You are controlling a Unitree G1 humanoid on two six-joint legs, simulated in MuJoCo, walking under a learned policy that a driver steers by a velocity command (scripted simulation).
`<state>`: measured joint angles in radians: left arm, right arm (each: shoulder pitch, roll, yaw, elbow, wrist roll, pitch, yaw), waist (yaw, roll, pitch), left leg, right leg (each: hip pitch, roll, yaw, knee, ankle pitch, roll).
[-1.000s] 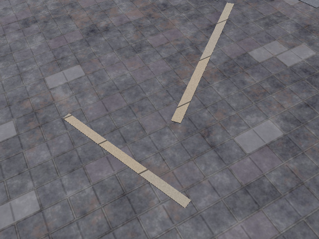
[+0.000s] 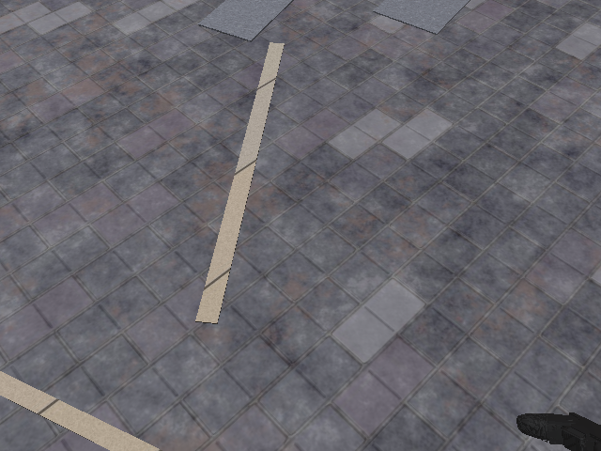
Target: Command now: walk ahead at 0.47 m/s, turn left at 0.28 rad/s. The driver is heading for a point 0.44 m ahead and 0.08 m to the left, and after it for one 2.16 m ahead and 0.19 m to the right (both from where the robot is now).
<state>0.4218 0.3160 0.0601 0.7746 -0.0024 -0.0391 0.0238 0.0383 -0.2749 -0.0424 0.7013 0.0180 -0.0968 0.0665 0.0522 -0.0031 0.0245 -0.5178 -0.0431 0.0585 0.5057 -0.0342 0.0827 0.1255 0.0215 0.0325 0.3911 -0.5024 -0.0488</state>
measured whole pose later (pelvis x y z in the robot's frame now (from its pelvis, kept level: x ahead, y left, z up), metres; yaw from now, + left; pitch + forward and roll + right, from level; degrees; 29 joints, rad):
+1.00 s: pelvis +0.55 +0.05 +0.02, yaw +1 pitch +2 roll +1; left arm 0.43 0.30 0.06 0.76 -0.03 -0.03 0.02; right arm 0.05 -0.27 -0.03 0.65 0.00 -0.11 0.01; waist 0.08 -0.03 0.00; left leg -0.39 -0.04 -0.03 0.51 -0.16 0.02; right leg -0.23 0.07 0.17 0.87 -0.48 -0.02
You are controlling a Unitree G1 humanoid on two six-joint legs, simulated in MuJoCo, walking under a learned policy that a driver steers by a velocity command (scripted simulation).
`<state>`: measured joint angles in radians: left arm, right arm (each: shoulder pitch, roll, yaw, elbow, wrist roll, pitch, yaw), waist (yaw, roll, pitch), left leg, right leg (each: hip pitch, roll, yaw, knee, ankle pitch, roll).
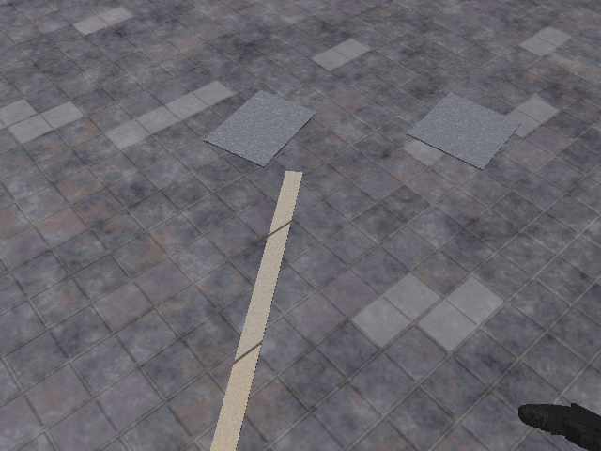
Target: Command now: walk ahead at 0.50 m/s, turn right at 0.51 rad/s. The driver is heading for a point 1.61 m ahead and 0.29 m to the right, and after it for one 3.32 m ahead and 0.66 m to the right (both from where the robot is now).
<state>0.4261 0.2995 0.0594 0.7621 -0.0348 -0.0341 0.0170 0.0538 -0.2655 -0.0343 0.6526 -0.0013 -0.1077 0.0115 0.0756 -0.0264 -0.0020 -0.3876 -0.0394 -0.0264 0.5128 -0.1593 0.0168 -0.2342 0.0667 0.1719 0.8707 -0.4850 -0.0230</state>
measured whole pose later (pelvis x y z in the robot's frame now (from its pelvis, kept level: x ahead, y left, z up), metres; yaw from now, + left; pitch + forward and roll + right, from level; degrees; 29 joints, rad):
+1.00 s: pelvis +0.54 -0.12 -0.01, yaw -12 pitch +2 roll -2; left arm 0.33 0.31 0.06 0.80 0.00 -0.04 0.01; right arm 0.13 -0.28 -0.03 0.70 0.02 -0.07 0.06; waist 0.04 0.02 0.02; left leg -0.53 0.00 0.03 0.56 -0.07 0.09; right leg 0.08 0.02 -0.12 0.39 -0.47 -0.01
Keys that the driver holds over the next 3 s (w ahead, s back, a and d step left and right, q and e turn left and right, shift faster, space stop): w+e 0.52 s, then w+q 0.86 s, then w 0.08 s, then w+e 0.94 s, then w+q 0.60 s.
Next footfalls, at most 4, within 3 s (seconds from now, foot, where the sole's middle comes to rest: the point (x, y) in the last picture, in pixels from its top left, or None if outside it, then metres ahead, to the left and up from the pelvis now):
0.44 right None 0.36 -0.19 -0.77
1.00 left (362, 360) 0.72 -0.07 -0.77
1.48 right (445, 278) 0.98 -0.29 -0.77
1.92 left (356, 213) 1.19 -0.05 -0.77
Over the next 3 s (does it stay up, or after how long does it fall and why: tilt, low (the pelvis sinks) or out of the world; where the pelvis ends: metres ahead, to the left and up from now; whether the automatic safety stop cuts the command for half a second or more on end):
stays up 1.60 -0.33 -0.02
